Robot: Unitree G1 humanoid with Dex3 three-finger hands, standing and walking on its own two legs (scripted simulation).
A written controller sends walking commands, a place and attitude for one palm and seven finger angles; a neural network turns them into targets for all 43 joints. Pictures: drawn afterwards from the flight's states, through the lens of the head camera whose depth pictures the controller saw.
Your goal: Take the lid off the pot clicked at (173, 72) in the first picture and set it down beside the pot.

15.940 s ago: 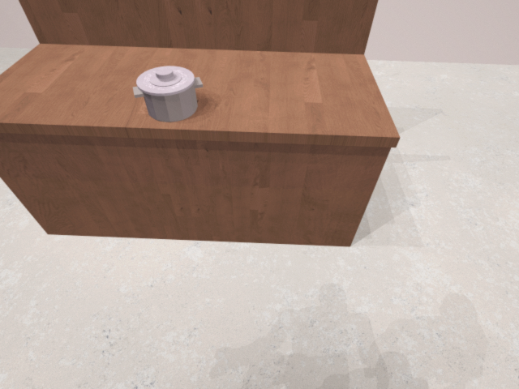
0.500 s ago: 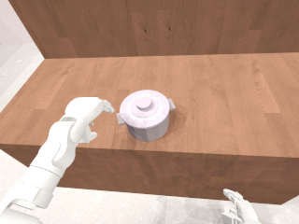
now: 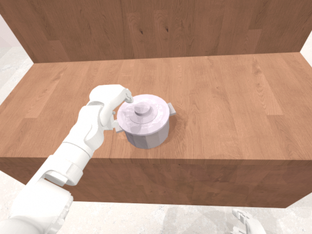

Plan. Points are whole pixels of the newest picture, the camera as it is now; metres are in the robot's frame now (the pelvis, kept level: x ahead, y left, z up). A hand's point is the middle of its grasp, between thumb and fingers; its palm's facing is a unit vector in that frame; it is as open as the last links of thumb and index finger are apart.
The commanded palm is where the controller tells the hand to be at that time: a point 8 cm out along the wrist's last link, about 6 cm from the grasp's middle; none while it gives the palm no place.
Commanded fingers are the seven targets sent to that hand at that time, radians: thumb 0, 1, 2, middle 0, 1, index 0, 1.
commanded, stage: move the open hand above the knob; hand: left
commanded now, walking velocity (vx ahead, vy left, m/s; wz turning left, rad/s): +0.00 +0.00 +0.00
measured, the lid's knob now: (142, 108) +0.49 +0.06 +0.02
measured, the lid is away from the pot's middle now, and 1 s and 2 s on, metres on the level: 0.00 0.00 0.00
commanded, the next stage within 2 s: lower the open fingers around the knob in 1.10 s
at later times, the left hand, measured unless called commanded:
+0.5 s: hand (138, 96) +0.46 +0.06 +0.10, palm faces -0.28 -0.04 -0.96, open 10.1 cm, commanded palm +0.46 +0.06 +0.15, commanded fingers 0.00 -0.26 1.33 -0.82 -0.08 -0.82 -0.08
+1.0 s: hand (134, 101) +0.45 +0.07 +0.09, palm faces -0.29 -0.03 -0.96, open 10.1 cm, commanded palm +0.45 +0.07 +0.15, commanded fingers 0.00 -0.26 1.33 -0.82 -0.08 -0.82 -0.08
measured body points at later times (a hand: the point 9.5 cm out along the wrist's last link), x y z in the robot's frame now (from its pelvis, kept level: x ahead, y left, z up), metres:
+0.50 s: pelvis +0.00 +0.00 +0.00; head +0.04 -0.04 +0.45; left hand +0.47 +0.06 +0.15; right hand +0.09 -0.25 -0.15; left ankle -0.02 +0.10 -0.74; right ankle -0.02 -0.12 -0.74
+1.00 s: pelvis +0.00 +0.00 +0.00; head +0.03 -0.04 +0.45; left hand +0.46 +0.07 +0.15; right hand +0.11 -0.26 -0.14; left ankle -0.02 +0.10 -0.74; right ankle -0.02 -0.12 -0.74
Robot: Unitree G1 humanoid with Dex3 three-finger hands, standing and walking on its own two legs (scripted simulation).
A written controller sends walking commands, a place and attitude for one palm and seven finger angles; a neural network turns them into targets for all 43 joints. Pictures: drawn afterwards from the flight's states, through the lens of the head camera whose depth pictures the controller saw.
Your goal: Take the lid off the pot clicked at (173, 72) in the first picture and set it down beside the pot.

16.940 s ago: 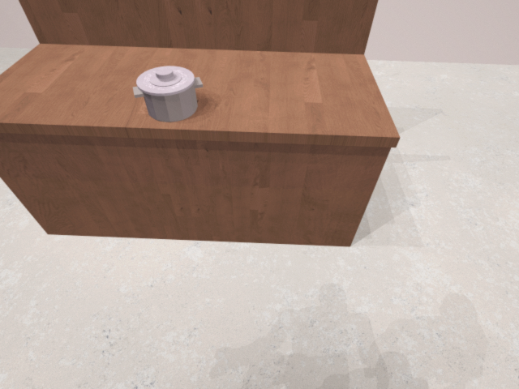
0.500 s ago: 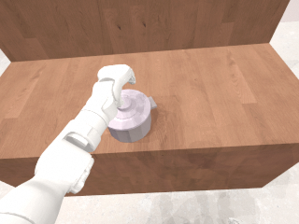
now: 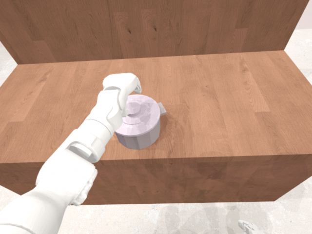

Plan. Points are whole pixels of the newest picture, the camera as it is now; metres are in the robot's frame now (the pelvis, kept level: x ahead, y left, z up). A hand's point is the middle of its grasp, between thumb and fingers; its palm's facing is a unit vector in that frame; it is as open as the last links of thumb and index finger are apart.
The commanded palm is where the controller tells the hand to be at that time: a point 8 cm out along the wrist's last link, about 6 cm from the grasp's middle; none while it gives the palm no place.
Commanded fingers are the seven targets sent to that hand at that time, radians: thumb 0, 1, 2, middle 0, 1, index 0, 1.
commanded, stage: move the open hand above the knob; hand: left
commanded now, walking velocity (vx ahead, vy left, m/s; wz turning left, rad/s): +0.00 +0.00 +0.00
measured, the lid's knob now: (132, 109) +0.49 +0.07 +0.02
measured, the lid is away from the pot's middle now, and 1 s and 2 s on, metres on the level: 0.00 0.00 0.00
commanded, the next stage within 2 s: lower the open fingers around the knob in 0.10 s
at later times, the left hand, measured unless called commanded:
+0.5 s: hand (127, 104) +0.46 +0.08 +0.08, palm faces -0.31 -0.04 -0.95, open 10.1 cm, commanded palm +0.45 +0.08 +0.13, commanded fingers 0.00 -0.26 1.33 -0.82 -0.08 -0.82 -0.08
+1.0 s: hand (130, 110) +0.46 +0.08 +0.05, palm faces -0.34 -0.04 -0.94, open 10.1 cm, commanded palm +0.46 +0.08 +0.10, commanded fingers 0.00 -0.26 1.33 -0.82 -0.08 -0.82 -0.08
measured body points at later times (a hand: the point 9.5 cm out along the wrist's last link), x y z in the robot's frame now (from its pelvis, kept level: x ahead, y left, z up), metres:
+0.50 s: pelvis +0.00 +0.01 +0.00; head +0.04 -0.02 +0.45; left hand +0.47 +0.08 +0.13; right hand +0.08 -0.25 -0.14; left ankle -0.02 +0.10 -0.74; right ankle -0.01 -0.11 -0.74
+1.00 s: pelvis +0.00 +0.00 +0.00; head +0.05 -0.03 +0.44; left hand +0.47 +0.08 +0.10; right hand +0.08 -0.26 -0.14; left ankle -0.02 +0.10 -0.74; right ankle -0.01 -0.11 -0.74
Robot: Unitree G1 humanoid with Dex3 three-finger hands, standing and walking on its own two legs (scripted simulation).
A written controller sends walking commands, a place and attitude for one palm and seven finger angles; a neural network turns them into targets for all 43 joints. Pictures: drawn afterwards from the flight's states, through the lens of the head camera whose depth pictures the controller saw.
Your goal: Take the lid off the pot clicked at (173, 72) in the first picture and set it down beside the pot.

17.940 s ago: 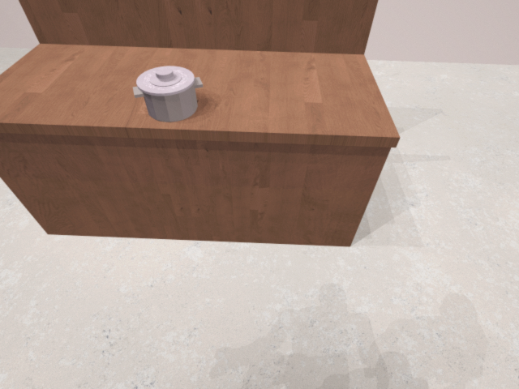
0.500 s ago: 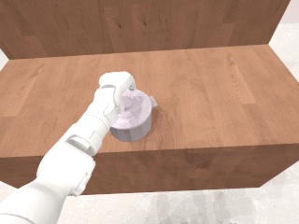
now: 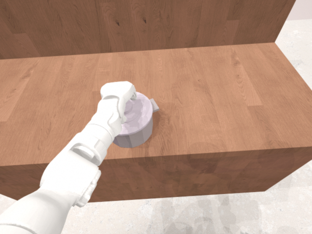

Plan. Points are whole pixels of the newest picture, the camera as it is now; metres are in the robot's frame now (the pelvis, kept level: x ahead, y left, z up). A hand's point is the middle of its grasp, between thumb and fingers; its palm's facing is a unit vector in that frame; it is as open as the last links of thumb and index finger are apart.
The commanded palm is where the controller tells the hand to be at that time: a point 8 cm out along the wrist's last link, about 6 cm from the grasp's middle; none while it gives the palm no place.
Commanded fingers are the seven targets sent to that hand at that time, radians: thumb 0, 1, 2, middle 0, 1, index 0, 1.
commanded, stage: lower the open fingers around the knob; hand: left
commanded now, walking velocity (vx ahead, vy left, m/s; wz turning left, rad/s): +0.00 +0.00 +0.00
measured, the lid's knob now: (123, 106) +0.48 +0.08 +0.02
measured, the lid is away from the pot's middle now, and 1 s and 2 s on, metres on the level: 0.00 0.00 0.00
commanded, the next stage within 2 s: close the fingers and squeeze the knob in 1.10 s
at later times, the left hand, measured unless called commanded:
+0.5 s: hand (122, 106) +0.46 +0.08 +0.05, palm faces -0.35 -0.04 -0.93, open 10.1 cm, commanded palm +0.47 +0.09 +0.10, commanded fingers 0.00 -0.26 1.33 -0.82 -0.08 -0.82 -0.08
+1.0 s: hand (121, 105) +0.47 +0.08 +0.05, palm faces -0.34 -0.03 -0.94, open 10.1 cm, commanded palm +0.46 +0.08 +0.10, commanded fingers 0.00 -0.26 1.33 -0.82 -0.08 -0.82 -0.08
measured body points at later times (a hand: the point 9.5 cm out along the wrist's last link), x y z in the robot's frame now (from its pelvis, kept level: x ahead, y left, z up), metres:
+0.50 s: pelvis +0.00 +0.00 +0.00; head +0.06 -0.02 +0.44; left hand +0.48 +0.08 +0.10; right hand +0.05 -0.26 -0.14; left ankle -0.02 +0.10 -0.73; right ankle -0.02 -0.11 -0.73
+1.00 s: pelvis +0.00 +0.01 +0.00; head +0.06 -0.01 +0.44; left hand +0.48 +0.08 +0.10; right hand +0.05 -0.26 -0.14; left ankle -0.02 +0.10 -0.73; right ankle -0.02 -0.11 -0.73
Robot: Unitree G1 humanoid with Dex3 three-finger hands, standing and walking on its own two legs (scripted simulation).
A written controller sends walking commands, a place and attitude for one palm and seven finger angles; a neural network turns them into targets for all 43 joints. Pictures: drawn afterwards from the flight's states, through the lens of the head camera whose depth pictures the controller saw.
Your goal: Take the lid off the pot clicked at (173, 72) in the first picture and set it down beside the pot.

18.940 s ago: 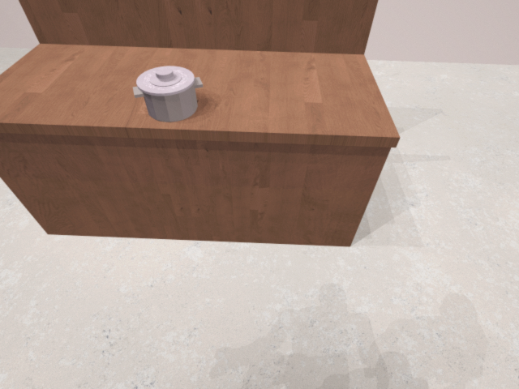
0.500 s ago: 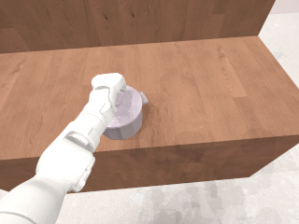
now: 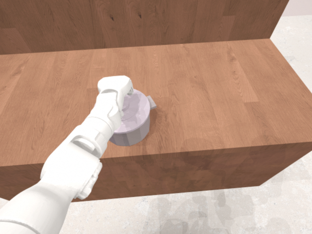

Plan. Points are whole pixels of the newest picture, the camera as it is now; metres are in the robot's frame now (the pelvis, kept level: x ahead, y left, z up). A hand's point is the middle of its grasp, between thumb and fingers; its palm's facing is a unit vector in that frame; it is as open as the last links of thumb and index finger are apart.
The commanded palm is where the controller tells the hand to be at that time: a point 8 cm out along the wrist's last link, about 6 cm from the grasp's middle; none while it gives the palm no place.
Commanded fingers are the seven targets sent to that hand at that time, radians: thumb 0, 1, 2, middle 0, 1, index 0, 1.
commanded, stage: lower the open fingers around the knob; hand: left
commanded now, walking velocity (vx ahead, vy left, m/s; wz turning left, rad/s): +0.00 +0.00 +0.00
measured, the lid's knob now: (120, 104) +0.48 +0.08 +0.03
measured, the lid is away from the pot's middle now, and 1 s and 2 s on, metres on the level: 0.00 0.00 0.01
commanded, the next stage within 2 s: close the fingers and squeeze the knob in 0.10 s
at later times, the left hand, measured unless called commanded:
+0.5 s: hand (121, 106) +0.46 +0.07 +0.05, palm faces -0.34 -0.02 -0.94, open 9.8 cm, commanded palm +0.46 +0.07 +0.10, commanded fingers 0.00 0.01 1.06 -0.58 -0.84 -0.58 -0.84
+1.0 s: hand (124, 105) +0.46 +0.06 +0.05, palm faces -0.34 -0.03 -0.94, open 8.0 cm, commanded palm +0.46 +0.07 +0.10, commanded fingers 0.00 0.25 0.96 -0.64 -0.96 -0.71 -1.00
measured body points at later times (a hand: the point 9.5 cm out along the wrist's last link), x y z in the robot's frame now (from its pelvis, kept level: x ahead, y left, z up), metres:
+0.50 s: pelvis +0.00 -0.01 +0.00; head +0.06 -0.03 +0.45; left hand +0.47 +0.07 +0.10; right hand +0.06 -0.26 -0.14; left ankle -0.02 +0.10 -0.73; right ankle -0.01 -0.12 -0.73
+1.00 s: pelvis +0.00 -0.01 +0.00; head +0.05 -0.04 +0.45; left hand +0.47 +0.06 +0.10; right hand +0.07 -0.27 -0.14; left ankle -0.02 +0.10 -0.73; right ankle -0.01 -0.12 -0.73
